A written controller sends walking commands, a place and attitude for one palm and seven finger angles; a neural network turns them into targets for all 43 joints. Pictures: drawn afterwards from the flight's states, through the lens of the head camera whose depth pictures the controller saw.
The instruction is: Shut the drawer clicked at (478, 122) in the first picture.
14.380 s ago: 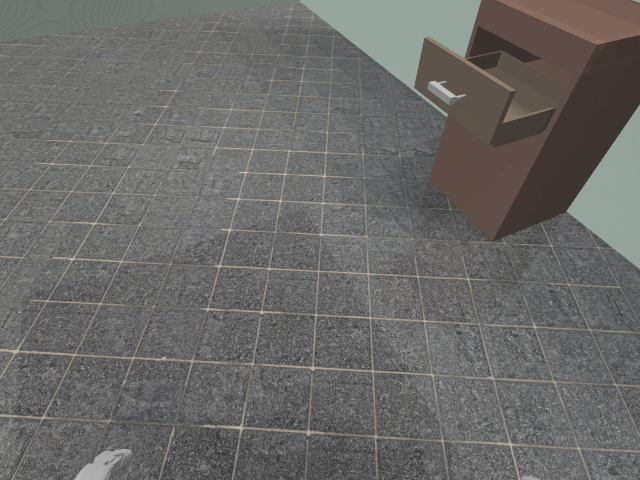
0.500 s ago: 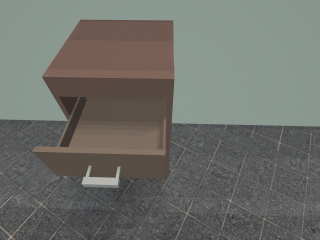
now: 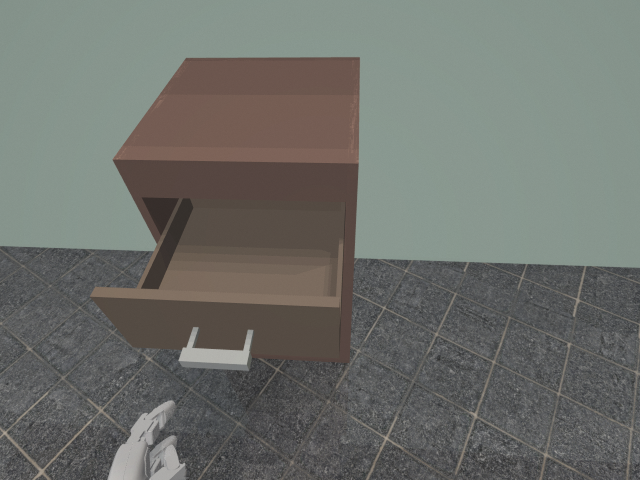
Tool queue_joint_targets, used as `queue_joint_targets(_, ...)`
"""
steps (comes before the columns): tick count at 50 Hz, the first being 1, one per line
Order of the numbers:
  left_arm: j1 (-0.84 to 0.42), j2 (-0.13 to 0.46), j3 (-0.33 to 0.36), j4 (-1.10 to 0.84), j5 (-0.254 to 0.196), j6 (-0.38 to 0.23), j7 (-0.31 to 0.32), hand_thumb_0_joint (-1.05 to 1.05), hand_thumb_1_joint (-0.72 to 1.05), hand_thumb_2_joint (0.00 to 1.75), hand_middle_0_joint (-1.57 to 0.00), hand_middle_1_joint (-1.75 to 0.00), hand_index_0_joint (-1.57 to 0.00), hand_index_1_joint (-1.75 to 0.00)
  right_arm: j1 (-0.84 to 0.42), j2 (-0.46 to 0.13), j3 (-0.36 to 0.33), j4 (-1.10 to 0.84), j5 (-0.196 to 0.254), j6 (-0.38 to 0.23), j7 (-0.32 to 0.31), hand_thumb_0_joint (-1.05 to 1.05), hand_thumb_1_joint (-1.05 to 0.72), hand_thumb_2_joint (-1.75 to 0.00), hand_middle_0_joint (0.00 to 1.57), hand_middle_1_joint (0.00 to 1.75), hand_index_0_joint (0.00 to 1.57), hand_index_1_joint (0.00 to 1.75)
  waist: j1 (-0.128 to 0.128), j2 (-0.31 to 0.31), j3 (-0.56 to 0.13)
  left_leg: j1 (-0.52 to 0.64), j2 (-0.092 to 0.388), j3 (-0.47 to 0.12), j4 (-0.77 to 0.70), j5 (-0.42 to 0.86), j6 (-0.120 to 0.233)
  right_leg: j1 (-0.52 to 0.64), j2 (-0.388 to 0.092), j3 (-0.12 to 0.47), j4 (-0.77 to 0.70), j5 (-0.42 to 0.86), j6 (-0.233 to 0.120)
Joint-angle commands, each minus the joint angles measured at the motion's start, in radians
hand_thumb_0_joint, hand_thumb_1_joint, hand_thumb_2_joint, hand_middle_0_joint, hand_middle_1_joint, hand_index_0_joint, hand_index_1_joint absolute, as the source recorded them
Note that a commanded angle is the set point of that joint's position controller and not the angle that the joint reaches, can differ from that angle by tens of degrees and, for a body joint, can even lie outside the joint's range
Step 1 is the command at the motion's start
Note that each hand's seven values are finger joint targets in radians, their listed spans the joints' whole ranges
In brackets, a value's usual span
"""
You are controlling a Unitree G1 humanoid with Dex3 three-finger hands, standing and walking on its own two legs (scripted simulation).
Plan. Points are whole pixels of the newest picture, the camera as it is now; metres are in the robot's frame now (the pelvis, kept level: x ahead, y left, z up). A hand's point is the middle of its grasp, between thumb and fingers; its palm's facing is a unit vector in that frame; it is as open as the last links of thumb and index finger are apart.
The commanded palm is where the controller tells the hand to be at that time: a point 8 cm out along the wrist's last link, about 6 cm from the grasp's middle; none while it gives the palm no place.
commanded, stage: raise the hand and make a fist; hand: left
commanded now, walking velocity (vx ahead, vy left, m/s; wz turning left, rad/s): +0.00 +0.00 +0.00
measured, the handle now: (219, 346) +0.35 +0.20 -0.13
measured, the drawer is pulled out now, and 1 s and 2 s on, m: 0.24 0.24 0.24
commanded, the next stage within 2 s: bring the fist close to the handle in 1.76 s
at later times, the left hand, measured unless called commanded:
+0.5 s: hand (195, 471) +0.15 +0.16 -0.03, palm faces -0.07 -1.00 -0.05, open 4.8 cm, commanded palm +0.13 +0.22 -0.05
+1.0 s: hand (211, 466) +0.16 +0.15 -0.05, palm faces -0.11 -0.99 +0.00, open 3.1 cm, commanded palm +0.14 +0.22 -0.04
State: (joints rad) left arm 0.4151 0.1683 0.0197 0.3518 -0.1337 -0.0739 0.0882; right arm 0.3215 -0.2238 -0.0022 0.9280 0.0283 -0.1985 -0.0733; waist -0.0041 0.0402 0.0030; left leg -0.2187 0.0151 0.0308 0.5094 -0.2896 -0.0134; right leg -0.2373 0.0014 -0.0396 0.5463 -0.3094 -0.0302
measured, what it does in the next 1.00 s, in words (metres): lowers itself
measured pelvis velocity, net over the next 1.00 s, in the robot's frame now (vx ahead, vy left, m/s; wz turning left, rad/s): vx -0.05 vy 0.03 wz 0.02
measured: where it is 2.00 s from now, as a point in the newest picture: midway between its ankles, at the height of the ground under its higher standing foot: outside the picture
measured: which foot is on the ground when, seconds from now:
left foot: down 0.00-1.00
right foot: down 0.00-1.00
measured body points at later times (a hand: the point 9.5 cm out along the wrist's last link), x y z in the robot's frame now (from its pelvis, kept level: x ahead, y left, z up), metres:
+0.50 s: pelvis -0.08 +0.01 -0.11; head -0.02 +0.02 +0.34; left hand +0.14 +0.21 -0.02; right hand +0.16 -0.18 -0.17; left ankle -0.01 +0.13 -0.73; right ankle -0.01 -0.10 -0.73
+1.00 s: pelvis -0.05 +0.03 -0.10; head +0.02 +0.04 +0.35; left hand +0.16 +0.20 -0.05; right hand +0.16 -0.20 -0.16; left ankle -0.01 +0.13 -0.73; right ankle -0.01 -0.10 -0.73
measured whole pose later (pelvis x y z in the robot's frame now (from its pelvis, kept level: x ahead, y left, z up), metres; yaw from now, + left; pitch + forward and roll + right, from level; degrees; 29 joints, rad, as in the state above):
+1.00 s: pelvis -0.05 +0.03 -0.10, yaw +1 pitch +15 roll -2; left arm 0.49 0.18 -0.09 -0.18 -0.13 -0.34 -0.12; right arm 0.20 -0.24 -0.01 0.46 0.01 -0.19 -0.04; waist -0.01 0.03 -0.14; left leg -0.97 0.00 -0.01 1.24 -0.54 0.03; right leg -0.94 -0.03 -0.07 1.20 -0.53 0.00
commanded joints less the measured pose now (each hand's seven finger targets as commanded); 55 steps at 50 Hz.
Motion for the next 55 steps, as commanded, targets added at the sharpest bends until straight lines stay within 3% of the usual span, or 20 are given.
queue_joint_targets(1,-0.030,-0.009,0.035,-0.110,-0.044,-0.215,-0.094,0.00,0.90,0.90,-0.36,-0.47,-0.36,-0.47,-0.140,-0.156,-0.064,-0.271,-0.015,-0.133,-0.001,0.00,-0.90,-0.90,0.20,0.30,0.20,0.30,-0.035,-0.255,0.049,-0.201,-0.016,-0.032,0.110,0.074,0.043,-0.308,-0.017,-0.041,0.012,0.038,0.033)
queue_joint_targets(3,0.139,-0.054,0.032,-0.073,-0.075,-0.345,-0.196,0.00,0.90,0.90,-0.40,-0.52,-0.40,-0.52,-0.171,-0.144,-0.069,-0.347,-0.026,-0.153,0.030,0.00,-0.90,-0.90,0.20,0.30,0.20,0.30,0.039,-0.344,-0.042,-0.352,-0.031,-0.022,0.198,0.007,0.025,-0.335,-0.016,-0.022,0.116,-0.032,0.027)
queue_joint_targets(5,0.226,-0.014,0.082,-0.108,-0.104,-0.474,-0.312,0.00,0.90,0.90,-0.44,-0.56,-0.44,-0.56,-0.197,-0.139,-0.082,-0.409,-0.026,-0.159,0.059,0.00,-0.90,-0.90,0.20,0.30,0.20,0.30,0.078,-0.324,-0.144,-0.451,-0.046,-0.006,0.281,0.005,0.010,-0.301,-0.025,0.015,0.212,0.044,0.021)
queue_joint_targets(6,0.252,0.045,0.144,-0.084,-0.104,-0.526,-0.364,0.00,0.90,0.90,-0.46,-0.58,-0.46,-0.58,-0.198,-0.145,-0.090,-0.424,-0.020,-0.156,0.076,0.00,-0.90,-0.90,0.20,0.30,0.20,0.30,0.093,-0.189,-0.176,-0.474,-0.051,0.004,0.322,0.017,-0.002,-0.292,-0.040,0.046,0.255,0.096,0.006)
queue_joint_targets(9,0.100,0.102,0.167,-0.135,-0.099,-0.563,-0.428,0.00,0.90,0.90,-0.52,-0.65,-0.52,-0.65,-0.237,-0.146,-0.089,-0.512,-0.010,-0.132,0.081,0.00,-0.90,-0.90,0.20,0.30,0.20,0.30,0.076,-0.123,-0.214,-0.604,-0.066,0.032,0.431,-0.076,0.015,-0.392,-0.042,0.076,0.326,-0.057,0.001)
queue_joint_targets(13,-0.186,0.120,0.137,-0.441,-0.109,-0.549,-0.351,0.00,0.90,0.90,-0.60,-0.73,-0.60,-0.73,-0.244,-0.138,-0.075,-0.596,-0.002,-0.119,0.061,0.00,-0.90,-0.90,0.20,0.30,0.20,0.30,0.029,0.002,-0.249,-0.640,-0.047,-0.001,0.488,-0.244,0.036,-0.553,-0.032,0.110,0.342,-0.378,-0.002)
queue_joint_targets(17,-0.336,0.137,0.073,-0.775,-0.083,-0.620,-0.284,0.00,0.90,0.90,-0.68,-0.82,-0.68,-0.82,-0.178,-0.129,-0.057,-0.574,-0.021,-0.130,0.031,0.00,-0.90,-0.90,0.20,0.30,0.20,0.30,-0.031,0.113,-0.415,-0.538,-0.017,-0.057,0.534,-0.216,0.052,-0.614,-0.005,0.076,0.422,-0.279,-0.012)
queue_joint_targets(18,-0.300,0.074,-0.007,-0.768,-0.073,-0.617,-0.291,0.00,0.90,0.90,-0.70,-0.84,-0.70,-0.84,-0.171,-0.126,-0.045,-0.567,-0.021,-0.136,0.028,0.00,-0.90,-0.90,0.20,0.30,0.20,0.30,-0.052,0.109,-0.397,-0.521,-0.011,-0.071,0.533,-0.202,0.055,-0.646,0.002,0.049,0.440,-0.239,-0.011)
queue_joint_targets(22,-0.243,0.064,-0.072,-0.579,-0.055,-0.490,-0.340,0.00,0.90,0.90,-0.78,-0.93,-0.78,-0.93,-0.153,-0.154,-0.026,-0.537,-0.012,-0.137,0.018,0.00,-0.90,-0.90,0.20,0.30,0.20,0.30,-0.088,0.016,-0.280,-0.626,-0.006,-0.107,0.542,-0.277,0.052,-0.682,0.008,0.025,0.427,-0.282,0.001)
queue_joint_targets(24,-0.170,0.076,-0.055,-0.448,-0.048,-0.362,-0.363,0.00,0.90,0.90,-0.82,-0.97,-0.82,-0.97,-0.157,-0.158,-0.020,-0.551,0.000,-0.112,0.013,0.00,-0.90,-0.90,0.20,0.30,0.20,0.30,-0.064,-0.065,-0.248,-0.696,-0.013,-0.105,0.520,-0.338,0.047,-0.655,-0.002,0.034,0.388,-0.358,0.008)
queue_joint_targets(26,-0.105,0.128,0.022,-0.374,-0.047,-0.236,-0.360,0.00,0.90,0.90,-0.86,-1.01,-0.86,-1.01,-0.196,-0.156,-0.020,-0.580,0.016,-0.081,0.006,0.00,-0.90,-0.90,0.20,0.30,0.20,0.30,-0.004,-0.119,-0.265,-0.714,-0.024,-0.092,0.486,-0.336,0.043,-0.582,-0.008,0.049,0.353,-0.403,0.009)
queue_joint_targets(29,-0.084,0.120,0.095,-0.546,-0.093,-0.155,-0.295,0.00,0.90,0.90,-0.92,-1.08,-0.92,-1.08,-0.223,-0.128,-0.016,-0.642,0.018,-0.049,0.006,0.00,-0.90,-0.90,0.20,0.30,0.20,0.30,0.059,-0.087,-0.389,-0.641,-0.039,-0.071,0.451,-0.235,0.038,-0.467,-0.016,0.032,0.355,-0.336,0.009)
queue_joint_targets(31,-0.052,0.126,0.157,-0.631,-0.116,-0.180,-0.213,0.00,0.90,0.90,-0.96,-1.12,-0.96,-1.12,-0.226,-0.102,-0.019,-0.628,0.007,-0.042,0.004,0.00,-0.90,-0.90,0.20,0.30,0.20,0.30,0.075,-0.105,-0.419,-0.614,-0.028,-0.071,0.454,-0.160,0.036,-0.441,-0.004,0.007,0.379,-0.250,0.006)
queue_joint_targets(33,-0.036,0.104,0.140,-0.725,-0.107,-0.265,-0.154,0.00,0.90,0.90,-1.00,-1.17,-1.00,-1.17,-0.190,-0.087,-0.020,-0.615,-0.004,-0.051,0.014,0.00,-0.90,-0.90,0.20,0.30,0.20,0.30,0.064,-0.054,-0.421,-0.571,-0.016,-0.071,0.459,-0.081,0.033,-0.462,-0.001,-0.011,0.409,-0.158,-0.001)
queue_joint_targets(36,-0.039,0.098,0.072,-0.717,-0.042,-0.397,-0.135,0.00,0.90,0.90,-1.06,-1.23,-1.06,-1.23,-0.172,-0.098,-0.024,-0.572,-0.025,-0.066,0.033,0.00,-0.90,-0.90,0.20,0.30,0.20,0.30,0.013,-0.041,-0.348,-0.599,-0.003,-0.083,0.491,-0.079,0.034,-0.576,0.007,-0.027,0.458,-0.156,-0.004)
queue_joint_targets(38,-0.053,0.033,-0.044,-0.681,-0.015,-0.454,-0.168,0.00,0.90,0.90,-1.10,-1.27,-1.10,-1.27,-0.168,-0.112,-0.024,-0.563,-0.028,-0.082,0.045,0.00,-0.90,-0.90,0.20,0.30,0.20,0.30,-0.035,0.005,-0.284,-0.608,-0.004,-0.090,0.508,-0.142,0.034,-0.655,0.002,-0.028,0.467,-0.200,-0.003)
queue_joint_targets(42,0.010,0.010,-0.117,-0.646,-0.020,-0.422,-0.259,0.00,0.90,0.90,-1.18,-1.36,-1.18,-1.36,-0.149,-0.145,-0.035,-0.588,-0.008,-0.091,0.039,0.00,-0.90,-0.90,0.20,0.30,0.20,0.30,-0.053,-0.009,-0.293,-0.611,-0.004,-0.110,0.493,-0.234,0.037,-0.661,-0.002,-0.025,0.454,-0.245,0.000)
queue_joint_targets(47,0.068,0.117,0.012,-0.808,-0.018,-0.338,-0.198,0.00,0.90,0.90,-1.28,-1.47,-1.28,-1.47,-0.139,-0.134,-0.046,-0.636,-0.011,-0.051,0.026,0.00,-0.90,-0.90,0.20,0.30,0.20,0.30,0.014,0.029,-0.438,-0.511,-0.007,-0.105,0.472,-0.046,0.031,-0.557,-0.001,-0.040,0.481,-0.098,-0.005)
queue_joint_targets(51,0.113,0.075,0.034,-0.815,-0.024,-0.344,-0.120,0.00,0.90,0.90,-1.36,-1.56,-1.36,-1.56,-0.140,-0.105,-0.044,-0.644,-0.015,-0.012,0.032,0.00,-0.90,-0.90,0.20,0.30,0.20,0.30,0.025,0.007,-0.399,-0.504,-0.006,-0.089,0.485,0.067,0.025,-0.530,0.008,-0.046,0.483,0.001,-0.006)
queue_joint_targets(55,0.155,0.021,-0.043,-0.736,-0.007,-0.354,-0.159,0.00,0.90,0.90,-1.40,-1.60,-1.40,-1.60,-0.143,-0.110,-0.039,-0.652,-0.015,0.007,0.047,0.00,-0.90,-0.90,0.20,0.30,0.20,0.30,-0.014,-0.032,-0.313,-0.549,-0.005,-0.081,0.502,0.014,0.027,-0.560,0.009,-0.047,0.466,-0.010,0.001)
